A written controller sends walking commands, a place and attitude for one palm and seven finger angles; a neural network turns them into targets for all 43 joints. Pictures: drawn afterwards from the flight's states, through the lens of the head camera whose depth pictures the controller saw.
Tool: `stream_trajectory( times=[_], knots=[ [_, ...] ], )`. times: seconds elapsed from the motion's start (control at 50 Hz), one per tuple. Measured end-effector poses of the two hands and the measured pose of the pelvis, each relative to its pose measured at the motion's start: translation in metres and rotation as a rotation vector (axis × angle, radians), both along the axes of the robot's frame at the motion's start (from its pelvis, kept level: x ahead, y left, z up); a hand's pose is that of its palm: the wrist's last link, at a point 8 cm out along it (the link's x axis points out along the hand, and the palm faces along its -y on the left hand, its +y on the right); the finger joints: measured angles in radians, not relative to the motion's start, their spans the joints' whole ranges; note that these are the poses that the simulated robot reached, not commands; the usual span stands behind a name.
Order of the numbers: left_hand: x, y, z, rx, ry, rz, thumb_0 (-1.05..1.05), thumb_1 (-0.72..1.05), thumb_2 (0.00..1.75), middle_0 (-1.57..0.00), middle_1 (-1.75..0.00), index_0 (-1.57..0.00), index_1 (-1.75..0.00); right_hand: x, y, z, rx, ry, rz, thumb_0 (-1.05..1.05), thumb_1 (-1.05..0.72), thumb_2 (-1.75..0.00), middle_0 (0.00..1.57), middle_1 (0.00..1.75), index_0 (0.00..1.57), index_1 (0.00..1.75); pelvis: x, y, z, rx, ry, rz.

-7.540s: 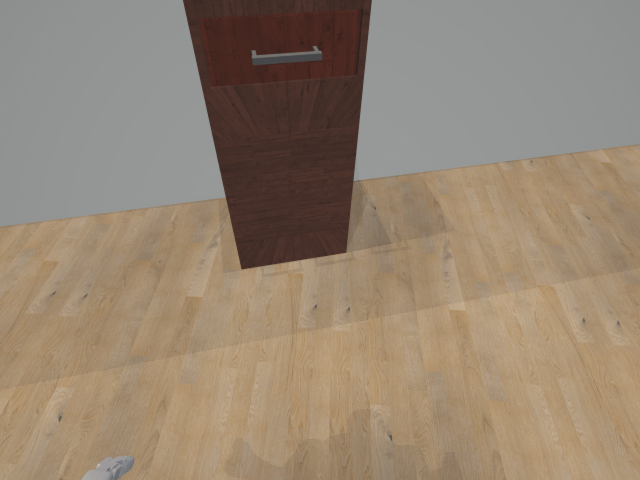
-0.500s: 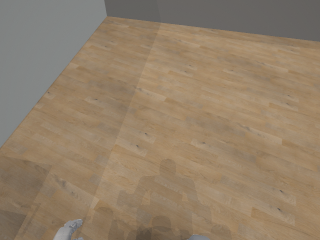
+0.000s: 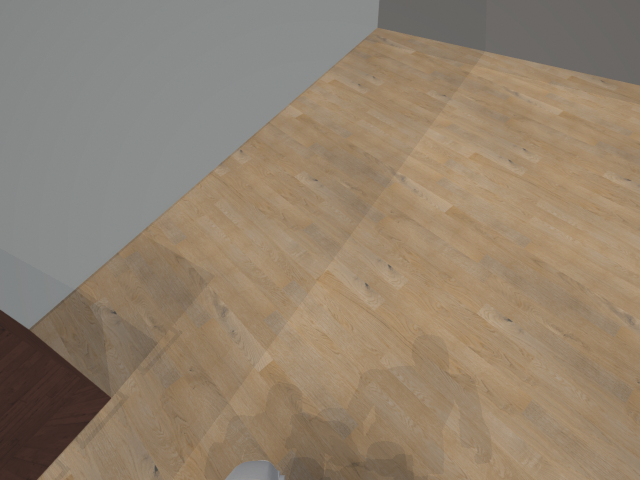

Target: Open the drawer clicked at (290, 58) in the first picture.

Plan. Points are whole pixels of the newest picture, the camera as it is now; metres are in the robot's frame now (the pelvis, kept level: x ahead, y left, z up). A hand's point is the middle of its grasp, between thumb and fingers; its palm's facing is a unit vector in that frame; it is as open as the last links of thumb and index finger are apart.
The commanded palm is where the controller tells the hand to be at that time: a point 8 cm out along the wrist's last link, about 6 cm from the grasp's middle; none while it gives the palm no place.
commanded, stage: turn to face it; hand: left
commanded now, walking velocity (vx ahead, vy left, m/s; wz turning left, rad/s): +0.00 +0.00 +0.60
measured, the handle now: out of the picture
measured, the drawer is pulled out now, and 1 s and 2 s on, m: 0.00 0.00 0.00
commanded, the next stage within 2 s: take the last steps up to it in 1.72 s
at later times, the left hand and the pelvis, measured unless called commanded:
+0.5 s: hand out of the picture +0.05 +0.27 -0.16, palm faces +0.28 -0.93 -0.25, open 7.4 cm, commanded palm none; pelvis +0.00 +0.04 +0.00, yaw +15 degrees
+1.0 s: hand out of the picture -0.07 +0.20 -0.16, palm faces +0.56 -0.78 -0.26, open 7.4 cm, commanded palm none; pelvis -0.01 +0.00 +0.00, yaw +35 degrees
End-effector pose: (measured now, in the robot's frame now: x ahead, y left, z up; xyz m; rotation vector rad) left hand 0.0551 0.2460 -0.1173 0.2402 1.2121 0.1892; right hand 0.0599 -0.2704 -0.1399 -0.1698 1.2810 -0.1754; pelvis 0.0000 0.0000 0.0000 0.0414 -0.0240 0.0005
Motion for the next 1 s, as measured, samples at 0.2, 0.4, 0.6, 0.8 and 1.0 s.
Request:
stream_trajectory(
  times=[0.2,0.4,0.6,0.8,1.0],
  knots=[
    [-0.076,0.064,-0.04,-0.034,0.135,0.2,0.01,0.9,0.9,-0.2,-0.3,-0.2,-0.3,0.092,0.064,0.027,-0.075,-0.196,0.223,0.0,-0.91,-0.9,0.2,0.3,0.2,0.3,-0.002,0.039,-0.014,-0.048,0.004,0.105],
    [-0.048,0.075,-0.016,-0.039,-0.024,0.244,0.01,0.91,0.9,-0.2,-0.3,-0.2,-0.3,0.082,0.089,0.032,-0.049,-0.147,0.283,0.0,-0.9,-0.9,0.2,0.3,0.2,0.3,-0.005,0.047,0.002,-0.07,0.002,0.213],
    [-0.017,0.049,0.004,0.016,-0.149,0.27,0.01,0.9,0.9,-0.2,-0.3,-0.2,-0.3,0.052,0.061,-0.002,0.007,-0.011,0.295,0.0,-0.9,-0.9,0.21,0.3,0.2,0.3,-0.004,0.017,-0.005,-0.048,0.02,0.328],
    [-0.066,0.008,0.019,0.049,-0.132,0.402,0.01,0.9,0.9,-0.21,-0.3,-0.2,-0.3,0.071,0.035,-0.012,0.027,0.053,0.399,0.01,-0.91,-0.9,0.2,0.3,0.2,0.3,-0.003,-0.007,0.0,-0.008,-0.006,0.477],
    [-0.155,-0.008,-0.005,-0.013,-0.024,0.6,0.01,0.9,0.9,-0.21,-0.3,-0.2,-0.3,0.124,0.081,0.001,-0.014,0.015,0.6,0.01,-0.91,-0.9,0.2,0.3,0.19,0.3,-0.014,0.003,-0.002,-0.01,-0.004,0.614]
  ],
)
